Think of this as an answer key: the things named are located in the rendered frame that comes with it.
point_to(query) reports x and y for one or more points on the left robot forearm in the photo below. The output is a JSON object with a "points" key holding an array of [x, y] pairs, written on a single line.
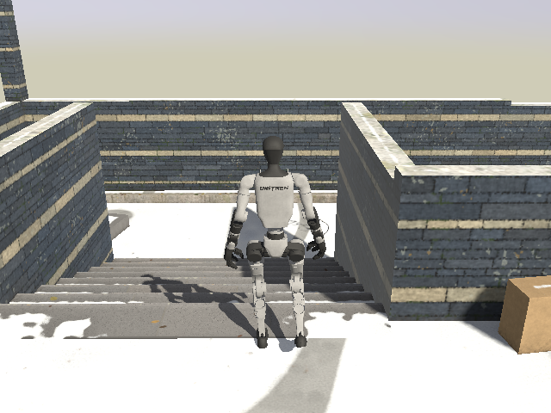
{"points": [[234, 233]]}

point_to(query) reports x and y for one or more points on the left robot upper arm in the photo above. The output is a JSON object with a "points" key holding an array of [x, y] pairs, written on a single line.
{"points": [[243, 197]]}

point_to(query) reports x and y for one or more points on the right robot upper arm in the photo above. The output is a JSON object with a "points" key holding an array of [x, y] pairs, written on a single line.
{"points": [[301, 181]]}

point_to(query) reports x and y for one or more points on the robot head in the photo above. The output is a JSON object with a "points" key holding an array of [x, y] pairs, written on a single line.
{"points": [[272, 150]]}

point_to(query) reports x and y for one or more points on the left robot hand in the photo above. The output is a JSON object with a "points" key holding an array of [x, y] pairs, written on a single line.
{"points": [[228, 256]]}

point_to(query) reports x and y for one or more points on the right robot hand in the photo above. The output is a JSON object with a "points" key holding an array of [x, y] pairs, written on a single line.
{"points": [[318, 246]]}

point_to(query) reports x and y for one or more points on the right robot forearm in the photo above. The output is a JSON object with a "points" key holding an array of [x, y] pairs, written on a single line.
{"points": [[316, 228]]}

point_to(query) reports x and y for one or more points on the left robot foot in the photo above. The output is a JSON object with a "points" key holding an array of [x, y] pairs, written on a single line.
{"points": [[262, 341]]}

